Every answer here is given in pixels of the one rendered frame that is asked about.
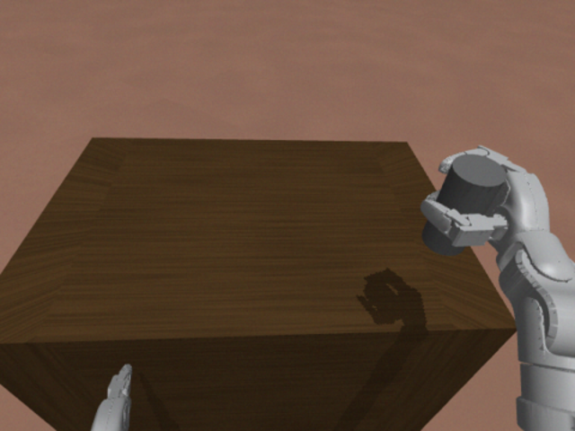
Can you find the right robot arm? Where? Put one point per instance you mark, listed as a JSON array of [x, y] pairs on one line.
[[538, 278]]

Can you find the can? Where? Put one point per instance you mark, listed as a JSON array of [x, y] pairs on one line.
[[472, 182]]

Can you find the left robot hand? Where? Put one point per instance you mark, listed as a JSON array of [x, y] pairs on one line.
[[113, 413]]

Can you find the right robot hand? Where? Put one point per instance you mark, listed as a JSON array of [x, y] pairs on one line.
[[520, 205]]

